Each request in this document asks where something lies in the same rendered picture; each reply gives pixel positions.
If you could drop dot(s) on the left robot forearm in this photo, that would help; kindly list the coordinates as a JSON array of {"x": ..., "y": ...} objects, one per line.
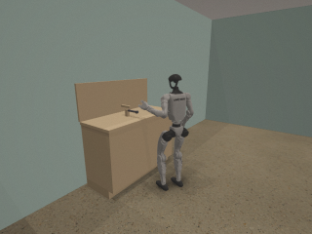
[{"x": 157, "y": 113}]

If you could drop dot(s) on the robot left foot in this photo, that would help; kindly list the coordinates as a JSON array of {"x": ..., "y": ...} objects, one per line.
[{"x": 164, "y": 187}]

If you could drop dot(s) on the left robot hand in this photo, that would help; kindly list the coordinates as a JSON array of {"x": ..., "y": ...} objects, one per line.
[{"x": 144, "y": 105}]

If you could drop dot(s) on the robot left upper arm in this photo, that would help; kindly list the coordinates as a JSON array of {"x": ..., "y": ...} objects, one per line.
[{"x": 164, "y": 105}]

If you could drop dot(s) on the right robot thigh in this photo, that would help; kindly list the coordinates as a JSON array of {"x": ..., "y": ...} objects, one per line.
[{"x": 178, "y": 144}]

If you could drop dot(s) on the right robot forearm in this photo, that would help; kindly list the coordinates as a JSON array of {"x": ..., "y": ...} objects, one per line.
[{"x": 186, "y": 118}]

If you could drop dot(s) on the tap lever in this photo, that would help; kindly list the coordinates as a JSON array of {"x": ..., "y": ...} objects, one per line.
[{"x": 135, "y": 111}]

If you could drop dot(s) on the counter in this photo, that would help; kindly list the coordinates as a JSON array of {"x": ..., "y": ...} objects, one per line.
[{"x": 119, "y": 146}]

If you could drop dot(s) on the robot right upper arm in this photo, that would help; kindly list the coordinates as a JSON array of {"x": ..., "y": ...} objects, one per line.
[{"x": 189, "y": 105}]

